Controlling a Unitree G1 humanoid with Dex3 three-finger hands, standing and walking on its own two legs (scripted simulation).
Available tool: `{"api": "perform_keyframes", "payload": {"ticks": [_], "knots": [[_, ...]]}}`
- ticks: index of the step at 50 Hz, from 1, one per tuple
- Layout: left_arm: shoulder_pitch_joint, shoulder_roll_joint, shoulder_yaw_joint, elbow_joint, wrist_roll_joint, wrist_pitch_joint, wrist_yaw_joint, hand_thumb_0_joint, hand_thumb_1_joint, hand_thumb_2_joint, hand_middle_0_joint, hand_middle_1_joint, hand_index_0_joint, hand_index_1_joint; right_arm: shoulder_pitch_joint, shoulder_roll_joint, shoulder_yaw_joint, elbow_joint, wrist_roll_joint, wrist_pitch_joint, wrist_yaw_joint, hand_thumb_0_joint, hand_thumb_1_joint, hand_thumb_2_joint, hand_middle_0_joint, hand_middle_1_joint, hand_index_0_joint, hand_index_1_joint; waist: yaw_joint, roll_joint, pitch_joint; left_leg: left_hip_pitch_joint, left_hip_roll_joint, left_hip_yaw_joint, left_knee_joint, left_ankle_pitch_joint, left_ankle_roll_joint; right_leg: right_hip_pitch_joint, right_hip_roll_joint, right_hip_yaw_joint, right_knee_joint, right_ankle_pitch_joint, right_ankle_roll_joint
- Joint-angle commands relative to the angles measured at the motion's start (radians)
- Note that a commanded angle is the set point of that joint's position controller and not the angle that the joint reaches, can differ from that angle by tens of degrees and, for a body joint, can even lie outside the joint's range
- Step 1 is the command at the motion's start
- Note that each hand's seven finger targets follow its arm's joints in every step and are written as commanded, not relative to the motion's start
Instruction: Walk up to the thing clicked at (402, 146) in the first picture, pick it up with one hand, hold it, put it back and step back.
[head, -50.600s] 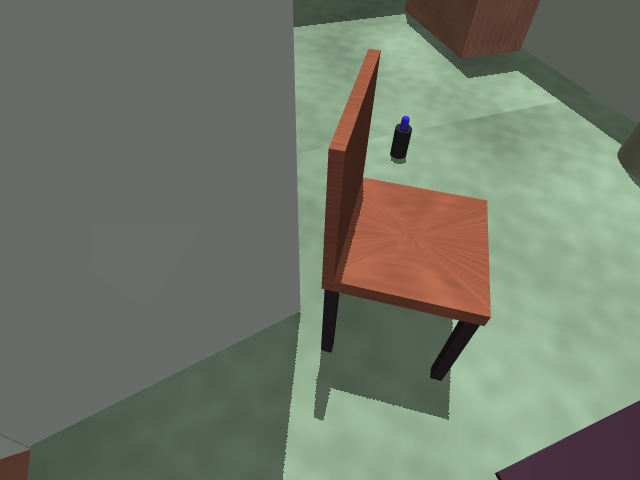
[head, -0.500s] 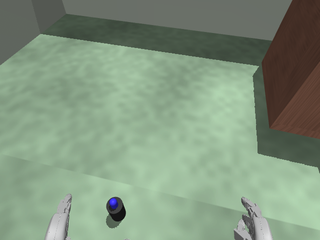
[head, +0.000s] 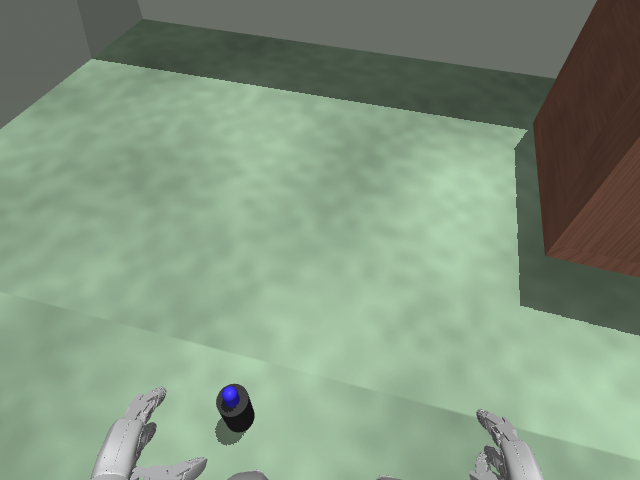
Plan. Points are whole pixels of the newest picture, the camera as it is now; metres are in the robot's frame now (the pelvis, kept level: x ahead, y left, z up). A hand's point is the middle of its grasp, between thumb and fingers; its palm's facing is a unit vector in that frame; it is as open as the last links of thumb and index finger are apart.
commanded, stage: stand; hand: left
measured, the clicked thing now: (234, 405) +0.38 +0.22 -0.62
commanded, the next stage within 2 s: none
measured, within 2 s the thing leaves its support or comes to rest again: neither
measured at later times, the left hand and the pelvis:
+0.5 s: hand out of the picture +0.06 +0.26 -0.11, palm faces -0.01 -0.94 -0.34, open 7.4 cm; pelvis +0.00 +0.02 +0.05, yaw +0 degrees
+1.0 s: hand out of the picture +0.02 +0.25 -0.11, palm faces -0.02 -0.94 -0.34, open 7.4 cm; pelvis -0.02 +0.00 +0.05, yaw +0 degrees
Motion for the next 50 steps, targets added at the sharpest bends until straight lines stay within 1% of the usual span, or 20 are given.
{"api": "perform_keyframes", "payload": {"ticks": [1, 4, 7, 11, 13, 20, 23, 24, 27, 28, 30, 31, 34, 37, 39, 41, 42, 45, 47, 50], "knots": [[-0.074, 0.202, 0.089, 0.135, 0.000, -0.127, -0.033, 0.000, 0.876, 0.900, -0.200, -0.300, -0.200, -0.300, -0.023, -0.191, -0.096, 0.002, 0.013, 0.014, 0.059, 0.000, -0.900, -0.900, 0.200, 0.300, 0.200, 0.300, 0.002, -0.046, -0.102, 0.134, 0.004, -0.037, -0.185, 0.227, 0.067, 0.153, -0.085, 0.128, -0.232, 0.220, -0.094], [-0.121, 0.231, 0.091, 0.249, -0.010, -0.141, -0.034, 0.000, 0.899, 0.900, -0.200, -0.300, -0.200, -0.300, -0.027, -0.190, -0.102, 0.056, 0.022, 0.024, 0.074, 0.000, -0.900, -0.900, 0.200, 0.300, 0.200, 0.300, -0.011, -0.072, -0.091, 0.195, -0.001, -0.028, -0.215, 0.219, 0.060, 0.154, -0.103, 0.150, -0.300, 0.215, -0.083], [-0.151, 0.230, 0.089, 0.344, -0.017, -0.149, -0.029, 0.000, 0.899, 0.900, -0.200, -0.300, -0.200, -0.300, -0.029, -0.205, -0.105, 0.112, 0.019, 0.032, 0.076, 0.000, -0.900, -0.900, 0.200, 0.300, 0.200, 0.300, -0.008, -0.005, -0.065, 0.215, 0.016, -0.052, -0.289, 0.260, 0.065, 0.205, -0.084, 0.107, -0.307, 0.266, -0.057], [-0.148, 0.228, 0.086, 0.456, -0.027, -0.146, -0.027, 0.000, 0.899, 0.900, -0.200, -0.300, -0.200, -0.300, -0.043, -0.225, -0.101, 0.173, 0.024, 0.034, 0.074, 0.000, -0.900, -0.900, 0.200, 0.300, 0.200, 0.300, 0.009, 0.035, -0.045, 0.258, 0.051, -0.089, -0.386, 0.334, 0.062, 0.267, -0.067, 0.073, -0.321, 0.300, -0.045], [-0.146, 0.222, 0.079, 0.508, -0.029, -0.139, -0.026, 0.000, 0.899, 0.900, -0.200, -0.300, -0.200, -0.300, -0.061, -0.237, -0.098, 0.202, 0.027, 0.040, 0.072, 0.000, -0.900, -0.900, 0.200, 0.300, 0.200, 0.300, 0.018, 0.058, -0.012, 0.236, 0.066, -0.113, -0.457, 0.273, 0.058, 0.300, -0.059, 0.062, -0.364, 0.258, -0.038], [-0.161, 0.250, 0.067, 0.652, -0.035, -0.140, -0.025, 0.000, 0.899, 0.900, -0.200, -0.300, -0.200, -0.300, -0.043, -0.252, -0.088, 0.312, 0.041, 0.046, 0.066, 0.000, -0.900, -0.900, 0.200, 0.300, 0.200, 0.300, 0.003, -0.005, -0.014, 0.358, 0.061, -0.077, -0.500, 0.429, 0.037, 0.383, -0.092, 0.080, -0.466, 0.392, -0.034], [-0.181, 0.251, 0.061, 0.687, -0.037, -0.135, -0.026, 0.000, 0.899, 0.900, -0.200, -0.300, -0.200, -0.300, -0.062, -0.261, -0.085, 0.343, 0.044, 0.049, 0.066, 0.000, -0.900, -0.900, 0.200, 0.300, 0.200, 0.300, 0.005, 0.016, 0.009, 0.365, 0.069, -0.084, -0.545, 0.405, 0.035, 0.393, -0.091, 0.077, -0.504, 0.347, -0.026], [-0.181, 0.248, 0.058, 0.702, -0.036, -0.134, -0.027, 0.000, 0.899, 0.900, -0.200, -0.300, -0.200, -0.300, -0.067, -0.262, -0.084, 0.353, 0.044, 0.053, 0.067, 0.000, -0.900, -0.900, 0.200, 0.300, 0.200, 0.300, 0.004, 0.020, 0.032, 0.354, 0.070, -0.087, -0.575, 0.343, 0.034, 0.383, -0.084, 0.070, -0.518, 0.293, -0.019], [-0.205, 0.259, 0.059, 0.731, -0.033, -0.131, -0.029, 0.000, 0.899, 0.900, -0.200, -0.300, -0.200, -0.300, -0.069, -0.271, -0.084, 0.375, 0.043, 0.056, 0.068, 0.000, -0.900, -0.900, 0.200, 0.300, 0.200, 0.300, -0.004, 0.024, 0.066, 0.320, 0.073, -0.097, -0.634, 0.216, 0.030, 0.385, -0.081, 0.071, -0.538, 0.232, -0.016], [-0.192, 0.256, 0.057, 0.742, -0.034, -0.131, -0.031, 0.000, 0.899, 0.900, -0.200, -0.300, -0.200, -0.300, -0.085, -0.268, -0.083, 0.381, 0.044, 0.058, 0.070, 0.000, -0.900, -0.900, 0.200, 0.300, 0.200, 0.300, 0.006, 0.014, 0.078, 0.332, 0.072, -0.097, -0.635, 0.215, 0.031, 0.376, -0.085, 0.074, -0.550, 0.224, -0.018], [-0.192, 0.260, 0.057, 0.758, -0.031, -0.131, -0.033, 0.000, 0.899, 0.900, -0.200, -0.300, -0.200, -0.300, -0.084, -0.274, -0.085, 0.389, 0.044, 0.062, 0.074, 0.000, -0.900, -0.900, 0.200, 0.300, 0.200, 0.300, 0.003, 0.025, 0.089, 0.291, 0.071, -0.108, -0.661, 0.120, 0.033, 0.384, -0.075, 0.066, -0.556, 0.180, -0.012], [-0.192, 0.266, 0.060, 0.765, -0.031, -0.132, -0.034, 0.000, 0.899, 0.900, -0.200, -0.300, -0.200, -0.300, -0.089, -0.269, -0.084, 0.392, 0.045, 0.064, 0.076, 0.000, -0.900, -0.900, 0.200, 0.300, 0.200, 0.300, 0.004, 0.010, 0.095, 0.287, 0.071, -0.107, -0.663, 0.110, 0.032, 0.381, -0.078, 0.070, -0.562, 0.162, -0.011], [-0.185, 0.259, 0.057, 0.780, -0.028, -0.136, -0.037, 0.000, 0.899, 0.900, -0.200, -0.300, -0.200, -0.300, -0.100, -0.269, -0.084, 0.397, 0.046, 0.063, 0.079, 0.000, -0.900, -0.900, 0.200, 0.300, 0.200, 0.300, 0.004, 0.017, 0.070, 0.324, 0.075, -0.107, -0.658, 0.117, 0.033, 0.364, -0.082, 0.076, -0.576, 0.164, -0.013], [-0.201, 0.265, 0.056, 0.785, -0.027, -0.139, -0.037, 0.000, 0.899, 0.900, -0.200, -0.300, -0.200, -0.300, -0.098, -0.268, -0.084, 0.406, 0.047, 0.065, 0.082, 0.000, -0.900, -0.900, 0.200, 0.300, 0.200, 0.300, -0.003, -0.003, 0.079, 0.321, 0.066, -0.095, -0.642, 0.119, 0.032, 0.346, -0.089, 0.092, -0.605, 0.109, -0.012], [-0.204, 0.267, 0.056, 0.790, -0.030, -0.142, -0.037, 0.000, 0.899, 0.900, -0.200, -0.300, -0.200, -0.300, -0.094, -0.266, -0.083, 0.410, 0.049, 0.064, 0.083, 0.000, -0.900, -0.900, 0.200, 0.300, 0.200, 0.300, -0.008, -0.010, 0.053, 0.364, 0.068, -0.085, -0.623, 0.184, 0.034, 0.343, -0.100, 0.102, -0.612, 0.139, -0.016], [-0.203, 0.275, 0.056, 0.796, -0.031, -0.143, -0.035, 0.000, 0.899, 0.900, -0.200, -0.300, -0.200, -0.300, -0.090, -0.260, -0.081, 0.415, 0.050, 0.065, 0.086, 0.000, -0.900, -0.900, 0.200, 0.300, 0.200, 0.300, -0.009, -0.037, 0.067, 0.373, 0.064, -0.079, -0.614, 0.194, 0.031, 0.325, -0.103, 0.110, -0.630, 0.104, -0.016], [-0.213, 0.277, 0.056, 0.795, -0.033, -0.144, -0.034, 0.000, 0.899, 0.900, -0.200, -0.300, -0.200, -0.300, -0.088, -0.261, -0.081, 0.416, 0.050, 0.064, 0.086, 0.000, -0.900, -0.900, 0.200, 0.300, 0.200, 0.300, -0.013, -0.025, 0.053, 0.381, 0.067, -0.077, -0.609, 0.224, 0.033, 0.336, -0.107, 0.115, -0.629, 0.140, -0.017], [-0.210, 0.275, 0.055, 0.802, -0.037, -0.142, -0.038, 0.000, 0.899, 0.900, -0.200, -0.300, -0.200, -0.300, -0.089, -0.265, -0.075, 0.424, 0.051, 0.064, 0.085, 0.000, -0.900, -0.900, 0.200, 0.300, 0.200, 0.300, -0.007, 0.009, 0.075, 0.340, 0.066, -0.079, -0.634, 0.181, 0.028, 0.353, -0.094, 0.101, -0.617, 0.146, -0.013], [-0.208, 0.280, 0.057, 0.806, -0.037, -0.142, -0.038, 0.000, 0.899, 0.900, -0.200, -0.300, -0.200, -0.300, -0.095, -0.270, -0.076, 0.422, 0.051, 0.062, 0.084, 0.000, -0.900, -0.900, 0.200, 0.300, 0.200, 0.300, -0.005, -0.003, 0.056, 0.363, 0.074, -0.078, -0.630, 0.211, 0.030, 0.357, -0.098, 0.106, -0.612, 0.175, -0.017], [-0.214, 0.282, 0.057, 0.808, -0.037, -0.139, -0.040, 0.000, 0.899, 0.900, -0.200, -0.300, -0.200, -0.300, -0.085, -0.271, -0.072, 0.429, 0.050, 0.064, 0.084, 0.000, -0.900, -0.900, 0.200, 0.300, 0.200, 0.300, -0.007, -0.023, 0.063, 0.353, 0.069, -0.073, -0.629, 0.203, 0.029, 0.352, -0.099, 0.111, -0.623, 0.136, -0.017]]}}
